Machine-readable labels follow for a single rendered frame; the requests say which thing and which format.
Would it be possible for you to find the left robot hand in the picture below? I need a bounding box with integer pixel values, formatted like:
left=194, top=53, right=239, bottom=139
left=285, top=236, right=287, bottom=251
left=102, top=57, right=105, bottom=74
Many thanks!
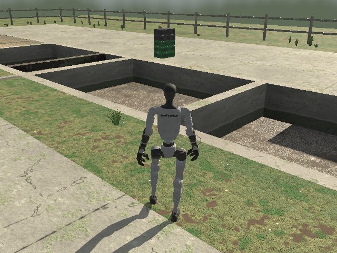
left=136, top=152, right=149, bottom=166

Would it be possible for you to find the right robot forearm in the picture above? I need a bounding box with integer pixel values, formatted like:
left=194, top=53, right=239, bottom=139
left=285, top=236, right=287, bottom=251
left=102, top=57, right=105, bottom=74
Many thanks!
left=189, top=129, right=199, bottom=150

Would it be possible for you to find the right robot hand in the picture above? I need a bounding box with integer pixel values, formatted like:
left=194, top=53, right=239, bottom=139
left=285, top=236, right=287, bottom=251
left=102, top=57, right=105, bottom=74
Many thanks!
left=187, top=148, right=199, bottom=161

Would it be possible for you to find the robot right shin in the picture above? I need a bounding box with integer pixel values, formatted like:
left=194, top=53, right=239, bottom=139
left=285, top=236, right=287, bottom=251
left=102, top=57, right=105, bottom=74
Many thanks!
left=173, top=180, right=183, bottom=214

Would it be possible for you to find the robot left upper arm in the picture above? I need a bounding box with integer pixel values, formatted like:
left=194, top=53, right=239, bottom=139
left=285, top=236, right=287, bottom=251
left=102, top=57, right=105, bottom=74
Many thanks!
left=144, top=106, right=158, bottom=136

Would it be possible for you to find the left robot forearm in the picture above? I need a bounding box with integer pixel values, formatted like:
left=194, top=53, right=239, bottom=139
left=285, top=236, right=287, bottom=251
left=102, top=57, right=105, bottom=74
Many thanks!
left=138, top=128, right=150, bottom=153

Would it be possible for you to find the robot torso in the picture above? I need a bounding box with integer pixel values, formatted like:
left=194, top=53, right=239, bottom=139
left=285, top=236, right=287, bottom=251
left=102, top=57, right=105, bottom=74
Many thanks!
left=157, top=104, right=182, bottom=158

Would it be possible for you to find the robot right upper arm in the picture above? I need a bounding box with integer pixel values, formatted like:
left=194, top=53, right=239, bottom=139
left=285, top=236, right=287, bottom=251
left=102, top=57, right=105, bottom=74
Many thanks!
left=181, top=107, right=194, bottom=136

